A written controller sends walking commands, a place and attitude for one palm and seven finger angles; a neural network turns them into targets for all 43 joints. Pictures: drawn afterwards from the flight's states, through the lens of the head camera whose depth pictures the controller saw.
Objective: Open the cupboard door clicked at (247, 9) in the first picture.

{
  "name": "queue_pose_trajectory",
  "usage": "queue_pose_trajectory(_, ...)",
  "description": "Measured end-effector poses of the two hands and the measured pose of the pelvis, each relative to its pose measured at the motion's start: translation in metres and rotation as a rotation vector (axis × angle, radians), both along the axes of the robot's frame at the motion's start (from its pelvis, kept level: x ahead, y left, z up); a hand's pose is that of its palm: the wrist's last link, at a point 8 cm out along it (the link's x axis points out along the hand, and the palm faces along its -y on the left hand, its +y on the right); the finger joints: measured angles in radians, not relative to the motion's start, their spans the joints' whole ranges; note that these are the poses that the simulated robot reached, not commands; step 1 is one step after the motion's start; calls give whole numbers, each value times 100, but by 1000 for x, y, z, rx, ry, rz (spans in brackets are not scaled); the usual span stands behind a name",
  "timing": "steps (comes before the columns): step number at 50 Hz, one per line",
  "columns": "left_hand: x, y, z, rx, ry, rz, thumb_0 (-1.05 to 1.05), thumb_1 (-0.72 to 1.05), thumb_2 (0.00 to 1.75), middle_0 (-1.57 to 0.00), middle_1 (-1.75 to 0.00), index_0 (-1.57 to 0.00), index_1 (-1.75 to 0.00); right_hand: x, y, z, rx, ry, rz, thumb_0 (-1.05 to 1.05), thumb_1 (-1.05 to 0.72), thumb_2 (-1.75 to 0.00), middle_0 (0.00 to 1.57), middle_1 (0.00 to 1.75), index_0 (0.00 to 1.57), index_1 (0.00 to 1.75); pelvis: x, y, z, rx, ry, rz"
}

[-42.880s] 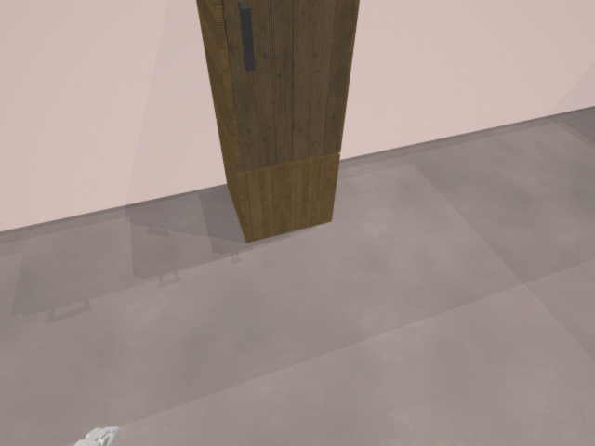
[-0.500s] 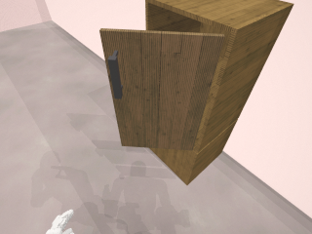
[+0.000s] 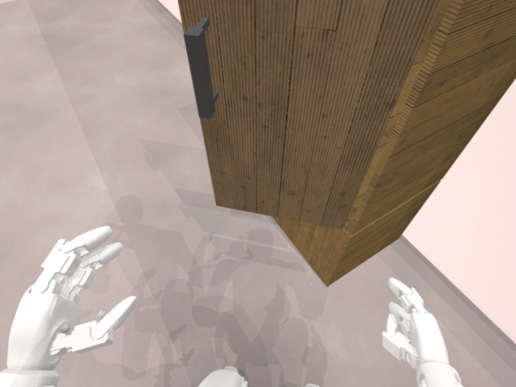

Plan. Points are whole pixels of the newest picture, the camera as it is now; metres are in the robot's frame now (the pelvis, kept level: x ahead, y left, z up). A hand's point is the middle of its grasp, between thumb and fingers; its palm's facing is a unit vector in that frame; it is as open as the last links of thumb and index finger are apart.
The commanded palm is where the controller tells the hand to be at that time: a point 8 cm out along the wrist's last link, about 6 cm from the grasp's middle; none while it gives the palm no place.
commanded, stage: raise the hand with hooked fingers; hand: left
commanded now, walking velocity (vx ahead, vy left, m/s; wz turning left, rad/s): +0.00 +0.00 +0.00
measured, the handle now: (205, 70) +0.57 +0.16 +0.17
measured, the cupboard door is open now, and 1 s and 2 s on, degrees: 45 45 45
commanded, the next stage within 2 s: move the hooked fingers beside the handle in 1.46 s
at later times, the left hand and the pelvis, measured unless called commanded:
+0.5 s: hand (99, 244) +0.26 +0.24 +0.11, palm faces -0.09 -0.99 -0.07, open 12.8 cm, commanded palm +0.24 +0.30 +0.14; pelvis +0.01 +0.02 +0.04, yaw -5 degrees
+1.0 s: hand (22, 159) +0.32 +0.33 +0.20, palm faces -0.01 -1.00 -0.08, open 14.0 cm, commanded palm +0.28 +0.37 +0.20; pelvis +0.01 +0.06 +0.05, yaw -3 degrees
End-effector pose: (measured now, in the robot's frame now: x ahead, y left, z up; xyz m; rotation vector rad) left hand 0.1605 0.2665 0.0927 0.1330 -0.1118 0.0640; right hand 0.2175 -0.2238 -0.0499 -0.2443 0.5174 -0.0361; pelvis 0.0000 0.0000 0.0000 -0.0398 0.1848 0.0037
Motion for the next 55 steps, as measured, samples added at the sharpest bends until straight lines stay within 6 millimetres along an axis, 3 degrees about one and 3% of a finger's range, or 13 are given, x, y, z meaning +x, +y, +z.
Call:
queue_pose_trajectory(4,45,-17,-11,-8,140,-202,1,26,63,-24,-71,-24,-71,-26,6,-19,66,95,-47,1,-90,-90,20,30,20,30,0,-3,5,16,12,-20)
queue_pose_trajectory(7,65,-15,-16,-39,270,-234,0,19,60,-25,-76,-25,-76,-51,0,-20,84,156,-117,1,-90,-90,21,30,20,30,5,-4,14,32,7,-45)
queue_pose_trajectory(12,74,9,14,-66,184,-88,0,8,55,-26,-83,-26,-83,-86,-21,-8,48,190,-226,1,-90,-90,21,30,20,30,14,-1,25,36,-17,-89)
queue_pose_trajectory(16,75,19,31,-45,93,-65,0,-2,51,-26,-89,-27,-89,-100,-36,0,-10,197,-254,1,-90,-90,20,30,20,30,15,6,29,29,-26,-84)
queue_pose_trajectory(23,82,23,16,-63,194,-159,0,-18,44,-27,-100,-28,-100,-94,-35,17,-65,136,-270,1,-90,-90,20,29,20,30,9,22,34,18,-58,-84)
queue_pose_trajectory(31,99,58,65,-56,11,-85,-1,-37,36,-29,-112,-29,-112,-66,7,37,-24,31,-196,1,-90,-90,20,29,20,30,8,36,41,5,-116,-70)
queue_pose_trajectory(41,115,89,71,-71,148,-98,-1,-48,31,-29,-119,-30,-119,-55,47,40,11,29,-127,1,-90,-90,21,30,20,30,5,53,48,0,-150,-58)
queue_pose_trajectory(49,137,111,107,-49,50,-76,-1,-50,31,-30,-120,-30,-120,-61,49,38,-14,83,-126,1,-90,-90,21,30,20,30,8,58,53,1,-163,-50)
queue_pose_trajectory(55,151,115,101,-66,150,-106,-1,-50,31,-29,-120,-30,-120,-67,40,36,-17,113,-152,1,-90,-90,21,30,20,30,12,60,54,4,-143,-54)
